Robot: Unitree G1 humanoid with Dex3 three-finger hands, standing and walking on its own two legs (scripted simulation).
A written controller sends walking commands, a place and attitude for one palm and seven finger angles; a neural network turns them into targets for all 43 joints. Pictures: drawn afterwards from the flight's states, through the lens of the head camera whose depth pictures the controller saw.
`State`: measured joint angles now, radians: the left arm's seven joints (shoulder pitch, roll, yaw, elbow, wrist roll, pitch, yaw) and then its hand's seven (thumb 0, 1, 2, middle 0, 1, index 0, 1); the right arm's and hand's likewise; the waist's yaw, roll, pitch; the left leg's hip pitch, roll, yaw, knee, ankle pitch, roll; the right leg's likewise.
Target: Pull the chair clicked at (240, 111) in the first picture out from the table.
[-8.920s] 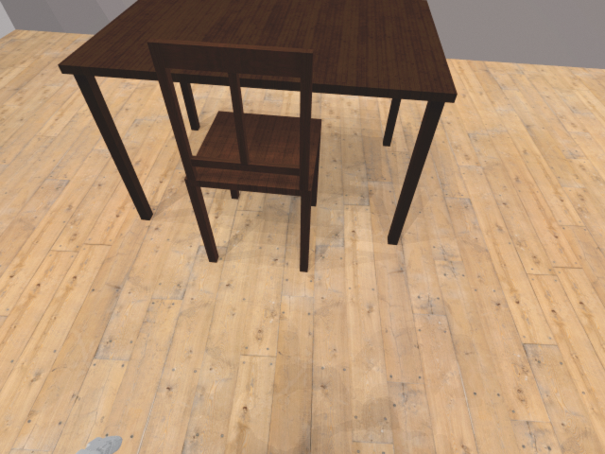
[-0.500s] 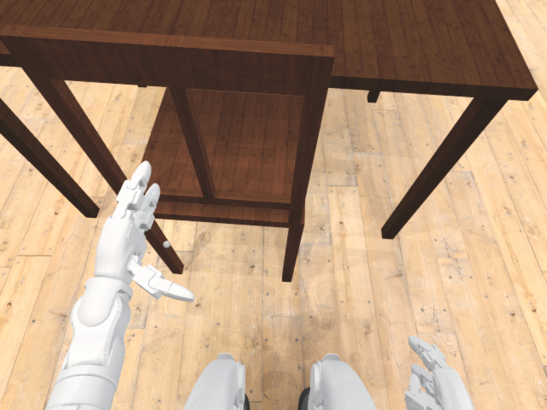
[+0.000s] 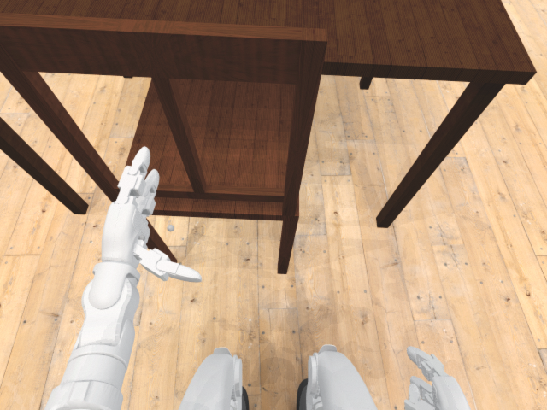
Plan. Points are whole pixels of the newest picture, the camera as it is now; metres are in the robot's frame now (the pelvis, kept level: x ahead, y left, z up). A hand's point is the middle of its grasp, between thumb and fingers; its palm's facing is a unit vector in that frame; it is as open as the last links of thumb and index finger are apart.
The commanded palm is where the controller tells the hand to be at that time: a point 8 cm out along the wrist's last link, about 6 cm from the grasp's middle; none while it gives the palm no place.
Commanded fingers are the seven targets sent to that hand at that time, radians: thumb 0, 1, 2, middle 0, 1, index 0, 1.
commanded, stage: aim the fingers beside a spindle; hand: left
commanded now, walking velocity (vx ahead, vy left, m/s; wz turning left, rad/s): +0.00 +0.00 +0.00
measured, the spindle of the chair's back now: (185, 143) +0.51 +0.15 +0.02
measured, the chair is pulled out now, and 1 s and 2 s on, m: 0.00 0.00 0.00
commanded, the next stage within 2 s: none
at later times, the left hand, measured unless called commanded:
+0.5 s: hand (168, 226) +0.37 +0.16 +0.02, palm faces -0.03 -1.00 -0.05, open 16.9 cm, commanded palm +0.34 +0.20 +0.02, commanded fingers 0.00 -0.50 0.30 -0.06 -0.08 -0.06 -0.08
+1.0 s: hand (174, 227) +0.36 +0.15 +0.01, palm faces -0.07 -1.00 -0.04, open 16.9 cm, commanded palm +0.35 +0.20 +0.02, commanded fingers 0.00 -0.50 0.30 -0.06 -0.08 -0.06 -0.08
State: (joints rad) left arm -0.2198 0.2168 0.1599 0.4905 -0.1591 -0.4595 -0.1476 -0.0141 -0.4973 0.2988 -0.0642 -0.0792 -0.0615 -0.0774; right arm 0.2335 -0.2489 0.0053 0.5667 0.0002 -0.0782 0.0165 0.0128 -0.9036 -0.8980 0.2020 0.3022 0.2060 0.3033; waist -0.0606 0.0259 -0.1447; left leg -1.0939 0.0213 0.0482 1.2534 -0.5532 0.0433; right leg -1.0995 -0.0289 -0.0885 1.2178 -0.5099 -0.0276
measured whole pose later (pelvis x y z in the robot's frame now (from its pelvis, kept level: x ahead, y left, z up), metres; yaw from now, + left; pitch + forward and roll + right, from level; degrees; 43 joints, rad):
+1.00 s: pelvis -0.01 +0.00 +0.00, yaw +0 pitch +23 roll -2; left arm -0.26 0.22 0.14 0.51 -0.16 -0.47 -0.16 -0.01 -0.50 0.30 -0.06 -0.08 -0.06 -0.08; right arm 0.23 -0.26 0.00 0.56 0.00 -0.08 0.01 0.01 -0.90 -0.90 0.20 0.30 0.21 0.30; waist -0.06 0.03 -0.14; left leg -1.12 0.02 0.04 1.28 -0.55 0.04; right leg -1.12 -0.03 -0.10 1.23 -0.51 -0.03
